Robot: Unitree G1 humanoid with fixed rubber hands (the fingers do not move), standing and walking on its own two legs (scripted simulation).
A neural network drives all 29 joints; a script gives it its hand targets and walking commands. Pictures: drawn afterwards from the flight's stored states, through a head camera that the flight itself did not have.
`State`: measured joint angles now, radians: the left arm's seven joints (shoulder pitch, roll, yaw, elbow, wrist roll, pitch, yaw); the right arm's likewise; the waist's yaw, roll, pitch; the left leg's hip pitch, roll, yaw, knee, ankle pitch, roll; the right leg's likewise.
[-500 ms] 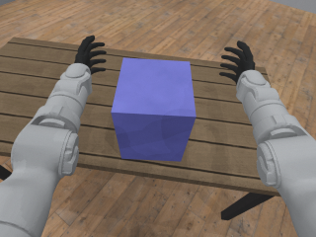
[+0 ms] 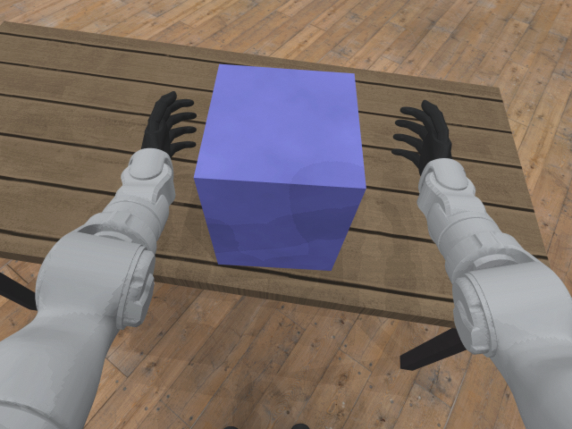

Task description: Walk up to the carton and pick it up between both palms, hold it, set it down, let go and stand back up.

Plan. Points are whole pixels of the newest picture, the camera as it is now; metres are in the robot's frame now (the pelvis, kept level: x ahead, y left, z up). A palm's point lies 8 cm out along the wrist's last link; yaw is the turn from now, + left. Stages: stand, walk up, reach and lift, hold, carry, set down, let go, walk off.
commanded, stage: reach and lift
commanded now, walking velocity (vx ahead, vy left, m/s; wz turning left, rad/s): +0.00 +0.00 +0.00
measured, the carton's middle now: (280, 177) +0.49 +0.02 +0.00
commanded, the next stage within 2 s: none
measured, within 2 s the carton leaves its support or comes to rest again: neither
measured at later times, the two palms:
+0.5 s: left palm (184, 156) +0.48 +0.17 +0.06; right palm (401, 165) +0.47 -0.15 +0.07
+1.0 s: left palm (187, 165) +0.46 +0.16 +0.06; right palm (390, 178) +0.45 -0.13 +0.07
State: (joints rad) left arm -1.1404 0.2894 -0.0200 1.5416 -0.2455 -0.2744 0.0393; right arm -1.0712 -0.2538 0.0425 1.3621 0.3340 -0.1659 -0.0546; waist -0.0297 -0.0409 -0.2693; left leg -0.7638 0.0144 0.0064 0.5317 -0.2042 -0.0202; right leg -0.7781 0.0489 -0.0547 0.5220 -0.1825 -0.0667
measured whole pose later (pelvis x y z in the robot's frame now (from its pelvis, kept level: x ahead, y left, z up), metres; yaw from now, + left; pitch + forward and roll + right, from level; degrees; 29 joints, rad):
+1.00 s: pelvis +0.03 +0.03 +0.02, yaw -1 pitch +16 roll +0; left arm -0.86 -0.06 0.59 1.07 0.43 -0.22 0.07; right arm -0.84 0.08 -0.74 1.02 -0.55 -0.29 -0.03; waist 0.01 -0.01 -0.10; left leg -0.46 0.00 0.04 0.37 -0.19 0.01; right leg -0.47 0.04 -0.02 0.33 -0.15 -0.03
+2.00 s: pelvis +0.04 +0.02 +0.02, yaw -1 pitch +15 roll +0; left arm -0.81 -0.07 0.56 0.99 0.41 -0.19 0.05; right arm -0.79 0.09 -0.69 1.00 -0.51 -0.32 -0.05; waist -0.01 -0.03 -0.09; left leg -0.43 0.00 0.02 0.35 -0.19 0.01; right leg -0.43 0.04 -0.04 0.31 -0.15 -0.04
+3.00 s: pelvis +0.01 +0.02 +0.03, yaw -1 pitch +9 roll +0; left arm -0.80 -0.04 0.44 0.99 0.32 -0.13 0.09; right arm -0.77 0.04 -0.50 1.07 -0.33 -0.31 -0.10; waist -0.01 -0.05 -0.11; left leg -0.32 0.00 0.03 0.31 -0.15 0.01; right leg -0.32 0.04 -0.04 0.26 -0.11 -0.04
